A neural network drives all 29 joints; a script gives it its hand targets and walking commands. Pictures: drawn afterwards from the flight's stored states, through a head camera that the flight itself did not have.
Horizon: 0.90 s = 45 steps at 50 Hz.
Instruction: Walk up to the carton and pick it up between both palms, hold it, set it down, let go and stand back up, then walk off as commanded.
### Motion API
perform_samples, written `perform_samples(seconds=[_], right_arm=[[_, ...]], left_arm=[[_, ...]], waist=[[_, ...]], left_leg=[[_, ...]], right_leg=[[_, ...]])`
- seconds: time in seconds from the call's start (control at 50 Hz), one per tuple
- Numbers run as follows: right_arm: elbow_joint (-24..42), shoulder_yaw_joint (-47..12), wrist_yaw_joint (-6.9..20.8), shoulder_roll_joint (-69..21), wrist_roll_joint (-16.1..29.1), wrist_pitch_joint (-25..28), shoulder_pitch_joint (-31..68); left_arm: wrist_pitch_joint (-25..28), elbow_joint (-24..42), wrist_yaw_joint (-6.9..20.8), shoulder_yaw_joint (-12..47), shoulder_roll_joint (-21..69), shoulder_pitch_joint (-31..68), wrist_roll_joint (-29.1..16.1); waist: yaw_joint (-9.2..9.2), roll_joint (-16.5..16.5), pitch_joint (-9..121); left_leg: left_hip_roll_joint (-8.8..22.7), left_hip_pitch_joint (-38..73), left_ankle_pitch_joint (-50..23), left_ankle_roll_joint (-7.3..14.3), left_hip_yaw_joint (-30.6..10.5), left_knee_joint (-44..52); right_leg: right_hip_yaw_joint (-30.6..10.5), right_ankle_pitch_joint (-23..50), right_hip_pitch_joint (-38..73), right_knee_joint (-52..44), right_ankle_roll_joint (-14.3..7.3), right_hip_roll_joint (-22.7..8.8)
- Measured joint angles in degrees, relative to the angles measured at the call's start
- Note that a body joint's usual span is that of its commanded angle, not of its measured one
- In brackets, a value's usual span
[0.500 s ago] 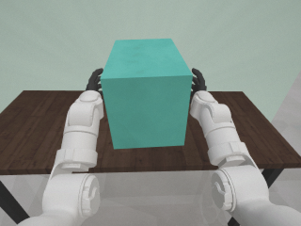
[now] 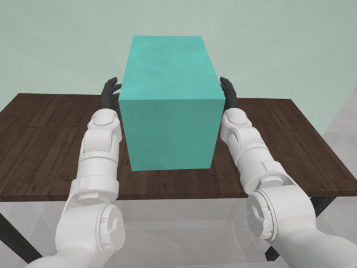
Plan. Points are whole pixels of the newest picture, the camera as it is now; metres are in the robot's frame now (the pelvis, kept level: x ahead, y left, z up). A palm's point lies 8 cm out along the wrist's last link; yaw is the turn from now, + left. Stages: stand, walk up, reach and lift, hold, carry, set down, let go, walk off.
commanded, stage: set down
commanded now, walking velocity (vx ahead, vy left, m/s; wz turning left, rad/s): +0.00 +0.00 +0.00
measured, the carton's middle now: (169, 98) +0.47 +0.03 +0.19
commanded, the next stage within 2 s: none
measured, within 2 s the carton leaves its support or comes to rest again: neither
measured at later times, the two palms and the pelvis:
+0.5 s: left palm (112, 113) +0.42 +0.16 +0.17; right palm (227, 113) +0.43 -0.12 +0.17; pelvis +0.02 +0.00 +0.00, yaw +0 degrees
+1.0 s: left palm (120, 120) +0.43 +0.15 +0.14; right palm (228, 120) +0.44 -0.13 +0.15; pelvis +0.03 +0.00 +0.00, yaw +0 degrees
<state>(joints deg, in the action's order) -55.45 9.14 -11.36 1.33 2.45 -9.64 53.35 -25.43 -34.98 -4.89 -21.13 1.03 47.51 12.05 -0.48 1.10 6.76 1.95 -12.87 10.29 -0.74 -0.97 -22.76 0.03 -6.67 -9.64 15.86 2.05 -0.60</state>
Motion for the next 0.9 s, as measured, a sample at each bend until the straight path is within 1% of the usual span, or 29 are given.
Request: perform_samples(seconds=[0.04, 0.12, 0.24, 0.38, 0.54, 0.64, 0.74, 0.82, 0.9], right_arm=[[-0.3, 0.0, 0.0, 0.0, 0.0, 1.1, 0.0], [-0.3, 0.0, 0.0, 0.0, 0.1, 1.7, -0.1], [1.8, 0.0, -0.3, 0.0, 1.6, 1.6, -1.5], [3.4, 0.0, -0.2, 0.0, 2.3, 2.0, -3.5], [2.1, 0.0, 0.0, 0.0, 2.2, 3.8, -3.7], [-0.3, 0.0, 0.2, 0.0, 0.6, 4.8, -3.7], [-3.2, 0.8, 0.6, 0.0, -1.9, 6.0, -3.7], [-3.7, 1.5, 0.7, 0.0, -2.5, 6.4, -3.7], [-3.9, 2.4, 1.0, 0.0, -3.7, 7.5, -3.7]], left_arm=[[0.9, 0.0, 0.0, 0.0, 0.0, 0.0, 0.0], [1.3, 0.0, 0.0, 0.1, 0.0, 0.0, 0.0], [2.0, 0.0, 0.0, 1.0, 0.0, -0.3, 0.0], [2.8, 0.0, -0.2, 1.9, 0.4, -1.3, 0.0], [3.4, -0.1, -0.3, 1.9, 0.5, -1.4, 0.0], [3.7, -1.7, -0.3, 1.7, 0.5, -1.4, 0.0], [5.5, -4.9, -0.5, 1.3, 0.7, -1.4, 0.0], [7.7, -7.1, -0.7, 0.9, 0.8, -1.4, 0.0], [9.5, -7.9, -0.9, 0.8, 1.0, -1.4, 0.0]], waist=[[0.0, -0.1, -0.2], [0.0, -0.1, -1.1], [0.0, 0.0, -2.4], [0.0, 0.3, -2.8], [0.0, 0.4, -2.8], [0.0, 0.4, -2.8], [-0.01, 0.4, -2.8], [-0.01, 0.4, -2.9], [0.0, 0.4, -2.9]], left_leg=[[0.0, 0.3, 0.2, 0.0, 0.0, 0.3], [0.0, 1.3, 0.5, 0.0, 0.0, 0.7], [0.0, 2.2, 1.1, 0.0, 0.0, 0.9], [0.0, 2.4, 1.3, 0.0, 0.0, 0.9], [0.0, 2.5, 1.3, 0.0, 0.0, 0.9], [0.0, 2.5, 1.3, 0.0, 0.0, 0.9], [0.0, 2.6, 1.3, 0.0, 0.0, 1.1], [0.0, 2.6, 1.3, 0.0, 0.0, 1.3], [0.0, 2.6, 1.3, 0.0, 0.0, 1.6]], right_leg=[[0.0, 0.0, 0.4, -0.6, 0.0, 0.0], [0.0, 0.0, 1.8, -1.8, 0.0, 0.0], [0.0, 0.0, 3.2, -3.0, 0.0, 0.0], [0.1, 0.0, 3.6, -3.5, 0.0, 0.0], [0.1, 0.0, 3.6, -3.3, 0.0, 0.0], [0.1, 0.0, 3.6, -3.3, 0.0, 0.0], [0.1, 0.0, 3.6, -3.4, 0.0, 0.0], [0.1, -0.1, 3.6, -3.4, 0.0, 0.0], [0.1, -0.2, 3.5, -3.6, 0.0, 0.0]])
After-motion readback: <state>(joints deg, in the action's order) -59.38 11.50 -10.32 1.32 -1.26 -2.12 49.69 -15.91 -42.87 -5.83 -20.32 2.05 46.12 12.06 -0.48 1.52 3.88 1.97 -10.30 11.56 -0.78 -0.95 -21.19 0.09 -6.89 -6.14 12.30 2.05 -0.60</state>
